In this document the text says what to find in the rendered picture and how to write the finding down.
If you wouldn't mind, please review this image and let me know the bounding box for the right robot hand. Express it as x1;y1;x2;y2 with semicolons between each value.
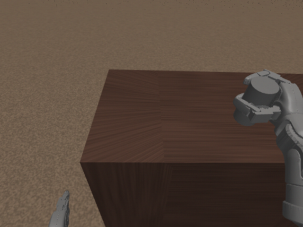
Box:
233;69;303;126

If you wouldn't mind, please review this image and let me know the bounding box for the left robot hand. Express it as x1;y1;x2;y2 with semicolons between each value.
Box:
48;191;70;227

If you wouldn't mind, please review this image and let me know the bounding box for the can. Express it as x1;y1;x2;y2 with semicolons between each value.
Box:
233;76;279;126

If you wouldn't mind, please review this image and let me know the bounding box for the right robot arm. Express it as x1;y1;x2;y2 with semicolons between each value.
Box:
274;113;303;227

